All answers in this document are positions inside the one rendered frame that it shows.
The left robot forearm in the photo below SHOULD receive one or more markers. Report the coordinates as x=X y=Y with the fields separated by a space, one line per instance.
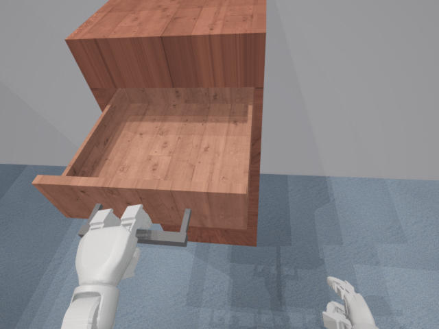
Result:
x=93 y=306

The drawer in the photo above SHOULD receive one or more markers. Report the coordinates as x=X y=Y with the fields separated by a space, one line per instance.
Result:
x=168 y=149

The cabinet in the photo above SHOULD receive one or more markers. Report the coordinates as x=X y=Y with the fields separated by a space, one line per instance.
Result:
x=180 y=44

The handle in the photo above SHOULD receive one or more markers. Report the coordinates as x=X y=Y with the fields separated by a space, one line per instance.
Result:
x=153 y=237

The robot left hand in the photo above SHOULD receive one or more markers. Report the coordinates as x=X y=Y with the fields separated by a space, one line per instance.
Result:
x=107 y=253

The robot right hand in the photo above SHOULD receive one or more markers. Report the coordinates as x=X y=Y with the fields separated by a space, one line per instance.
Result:
x=354 y=311

